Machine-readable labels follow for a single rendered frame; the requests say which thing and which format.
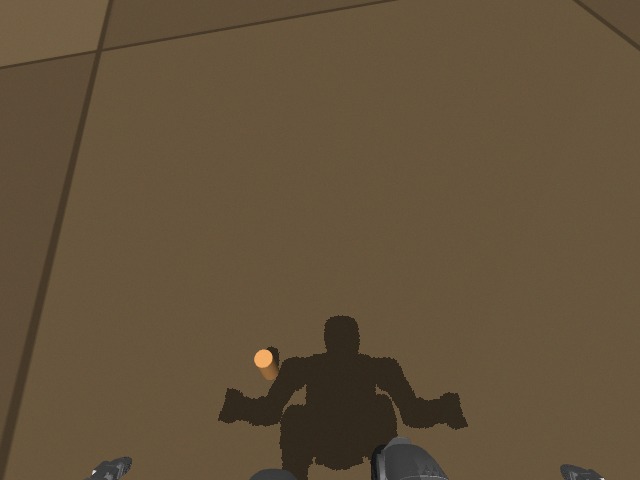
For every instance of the right robot hand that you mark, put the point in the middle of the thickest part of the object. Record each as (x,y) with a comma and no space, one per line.
(571,472)

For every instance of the left robot hand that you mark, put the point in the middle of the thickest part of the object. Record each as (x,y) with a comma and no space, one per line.
(113,470)

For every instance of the can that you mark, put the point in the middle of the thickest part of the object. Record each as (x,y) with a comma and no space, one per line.
(266,364)

